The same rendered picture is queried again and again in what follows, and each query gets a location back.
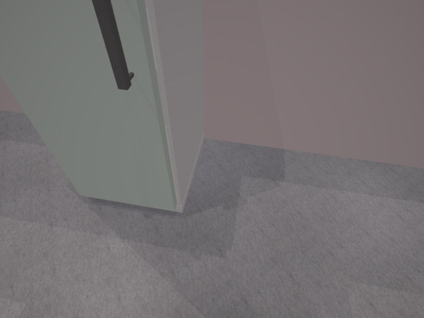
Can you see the fridge door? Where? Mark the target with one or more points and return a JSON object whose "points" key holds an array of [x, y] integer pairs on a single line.
{"points": [[111, 143]]}

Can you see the handle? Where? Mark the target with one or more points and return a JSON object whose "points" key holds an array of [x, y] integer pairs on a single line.
{"points": [[110, 33]]}

